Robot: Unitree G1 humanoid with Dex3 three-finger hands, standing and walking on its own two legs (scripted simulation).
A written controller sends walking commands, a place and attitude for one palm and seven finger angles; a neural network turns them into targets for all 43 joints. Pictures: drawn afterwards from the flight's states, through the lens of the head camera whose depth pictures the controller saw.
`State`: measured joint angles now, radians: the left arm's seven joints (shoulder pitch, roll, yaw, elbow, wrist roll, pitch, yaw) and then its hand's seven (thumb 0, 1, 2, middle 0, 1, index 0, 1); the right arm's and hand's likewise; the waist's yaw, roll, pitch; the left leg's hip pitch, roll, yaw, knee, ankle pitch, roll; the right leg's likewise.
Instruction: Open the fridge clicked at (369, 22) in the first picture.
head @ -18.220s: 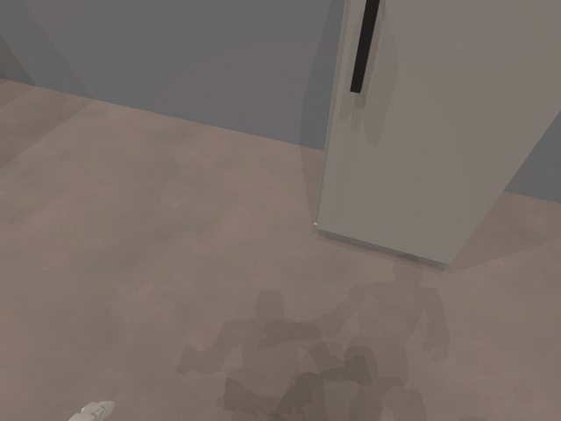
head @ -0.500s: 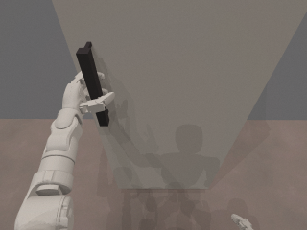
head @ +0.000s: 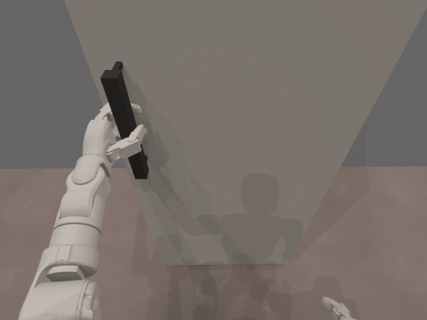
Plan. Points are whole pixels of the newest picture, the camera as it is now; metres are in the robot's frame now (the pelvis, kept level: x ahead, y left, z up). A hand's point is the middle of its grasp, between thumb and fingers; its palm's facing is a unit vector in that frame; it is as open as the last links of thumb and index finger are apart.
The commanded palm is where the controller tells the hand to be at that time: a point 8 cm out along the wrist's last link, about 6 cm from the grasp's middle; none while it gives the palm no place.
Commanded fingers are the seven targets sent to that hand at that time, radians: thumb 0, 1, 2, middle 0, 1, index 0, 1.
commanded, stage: grip the handle and tug to test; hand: left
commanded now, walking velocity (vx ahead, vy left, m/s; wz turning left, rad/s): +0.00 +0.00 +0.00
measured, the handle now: (131, 126) +0.45 +0.19 +0.14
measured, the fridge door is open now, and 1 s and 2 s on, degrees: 0 3 34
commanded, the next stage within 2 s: pull the door a little, standing still in 0.40 s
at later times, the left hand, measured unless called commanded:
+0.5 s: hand (135, 142) +0.39 +0.17 +0.15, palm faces +0.06 -1.00 +0.01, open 6.3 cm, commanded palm +0.34 +0.22 +0.15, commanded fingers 0.00 0.90 0.90 -0.45 -1.40 -0.45 -1.40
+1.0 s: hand (134, 150) +0.37 +0.16 +0.15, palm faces +0.07 -1.00 -0.01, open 6.5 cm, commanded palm +0.30 +0.21 +0.15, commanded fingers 0.00 0.90 0.90 -0.45 -1.40 -0.45 -1.40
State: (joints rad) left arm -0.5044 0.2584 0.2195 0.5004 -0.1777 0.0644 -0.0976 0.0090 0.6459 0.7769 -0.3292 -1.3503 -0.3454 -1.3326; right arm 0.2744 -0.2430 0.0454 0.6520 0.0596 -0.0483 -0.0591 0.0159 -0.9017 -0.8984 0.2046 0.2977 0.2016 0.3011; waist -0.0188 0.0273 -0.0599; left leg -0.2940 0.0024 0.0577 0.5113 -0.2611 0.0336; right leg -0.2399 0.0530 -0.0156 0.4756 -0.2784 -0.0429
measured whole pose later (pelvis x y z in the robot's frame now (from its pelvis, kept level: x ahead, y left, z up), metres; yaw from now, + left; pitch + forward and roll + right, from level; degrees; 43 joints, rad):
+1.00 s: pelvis +0.06 +0.00 +0.01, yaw -4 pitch +3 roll +0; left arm -0.01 0.21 0.22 -0.11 -0.22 0.24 -0.05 0.01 0.70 0.74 -0.23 -1.35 -0.23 -1.36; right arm 0.23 -0.22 0.05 0.56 0.04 0.01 -0.02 0.02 -0.90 -0.90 0.20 0.30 0.20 0.30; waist 0.00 0.04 -0.11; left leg -0.17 0.01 0.08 0.45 -0.28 0.02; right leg -0.15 0.06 0.00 0.44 -0.27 -0.04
